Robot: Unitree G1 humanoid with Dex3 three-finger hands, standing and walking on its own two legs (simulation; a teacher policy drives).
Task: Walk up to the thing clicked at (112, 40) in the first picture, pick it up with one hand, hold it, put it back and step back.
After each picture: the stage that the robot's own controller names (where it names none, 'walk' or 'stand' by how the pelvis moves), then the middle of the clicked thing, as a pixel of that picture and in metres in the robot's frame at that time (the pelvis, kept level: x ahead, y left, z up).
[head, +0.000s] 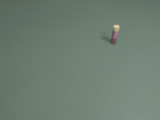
stand; (114, 35) +1.53 -0.43 -0.65
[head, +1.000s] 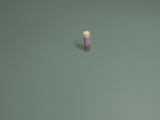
walk; (86, 41) +1.44 +0.00 -0.62
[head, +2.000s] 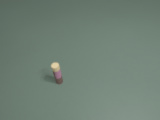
walk; (57, 73) +0.91 +0.26 -0.64
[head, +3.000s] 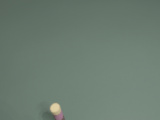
walk; (58, 114) +0.53 +0.25 -0.65
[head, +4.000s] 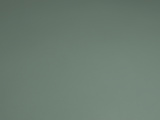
stand; out of the picture +0.39 +0.23 -0.63
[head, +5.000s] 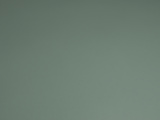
stand; out of the picture +0.36 +0.26 -0.65
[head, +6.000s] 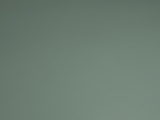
walk; out of the picture +0.27 +0.32 -0.63
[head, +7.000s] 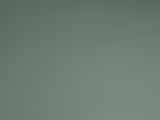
stand; out of the picture +0.35 +0.30 -0.61
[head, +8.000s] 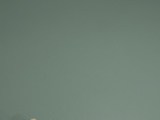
walk; out of the picture +0.36 +0.27 -0.60
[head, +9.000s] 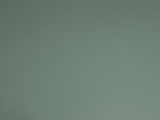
walk; out of the picture +0.33 +0.32 -0.61
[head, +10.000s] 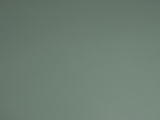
stand; out of the picture +0.31 +0.26 -0.62
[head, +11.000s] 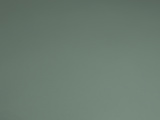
stand; out of the picture +0.35 +0.26 -0.66
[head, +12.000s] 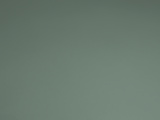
stand; out of the picture +0.35 +0.28 -0.66
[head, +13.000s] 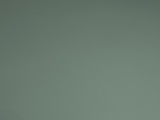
stand; out of the picture +0.33 +0.28 -0.66
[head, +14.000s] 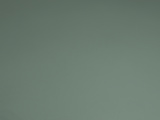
go down; out of the picture +0.32 +0.27 -0.66
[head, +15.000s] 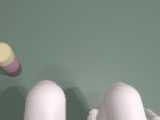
go down; (8, 62) +0.41 +0.30 -0.25
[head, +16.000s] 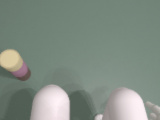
approach; (17, 67) +0.40 +0.29 -0.26
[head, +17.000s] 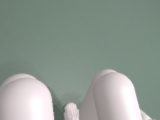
close in; out of the picture +0.39 +0.33 -0.16
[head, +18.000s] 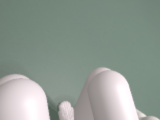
close; out of the picture +0.39 +0.34 -0.15
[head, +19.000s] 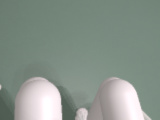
lift; out of the picture +0.32 +0.29 -0.10
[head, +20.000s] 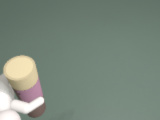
lift; (29, 92) +0.32 +0.17 +0.05
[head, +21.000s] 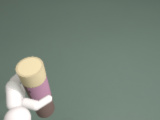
hold; (39, 91) +0.33 +0.15 +0.04
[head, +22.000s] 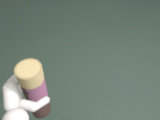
hold; (36, 92) +0.32 +0.16 +0.03
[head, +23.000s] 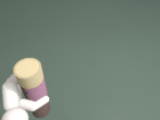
crouch; (35, 92) +0.33 +0.16 +0.04
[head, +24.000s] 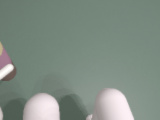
crouch; out of the picture +0.41 +0.25 -0.06
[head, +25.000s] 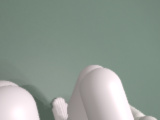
lower; out of the picture +0.40 +0.33 -0.16
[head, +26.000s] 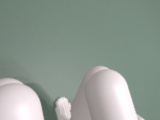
lower; out of the picture +0.39 +0.34 -0.16
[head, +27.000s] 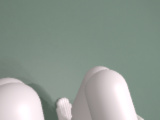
lower; out of the picture +0.38 +0.33 -0.16
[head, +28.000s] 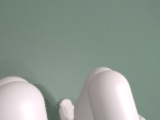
lower; out of the picture +0.37 +0.32 -0.16
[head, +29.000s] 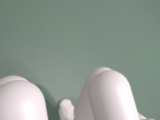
loosen; out of the picture +0.36 +0.32 -0.16
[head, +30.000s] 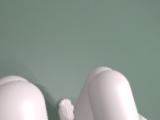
withdraw; out of the picture +0.37 +0.32 -0.16
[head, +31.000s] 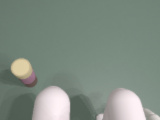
walk; (26, 75) +0.40 +0.27 -0.28
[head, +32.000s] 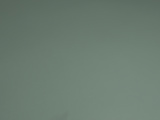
stand; out of the picture +0.32 +0.25 -0.59
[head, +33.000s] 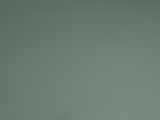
stand; out of the picture +0.32 +0.26 -0.60
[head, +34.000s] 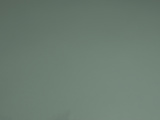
stand; out of the picture +0.32 +0.25 -0.60
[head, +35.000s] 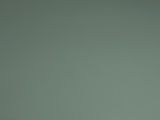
stand; out of the picture +0.35 +0.24 -0.66
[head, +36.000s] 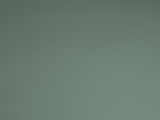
stand; out of the picture +0.31 +0.25 -0.66
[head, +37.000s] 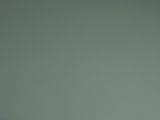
walk; out of the picture +0.31 +0.25 -0.66
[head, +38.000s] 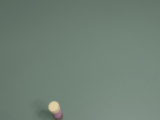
walk; (56, 112) +0.45 +0.22 -0.64
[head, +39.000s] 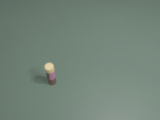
walk; (50, 74) +0.74 +0.21 -0.63
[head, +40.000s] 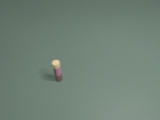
walk; (57, 71) +0.97 +0.26 -0.64
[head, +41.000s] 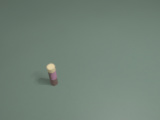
stand; (52, 75) +0.90 +0.25 -0.65
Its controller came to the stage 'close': yes
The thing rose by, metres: 0.69
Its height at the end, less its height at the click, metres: +0.00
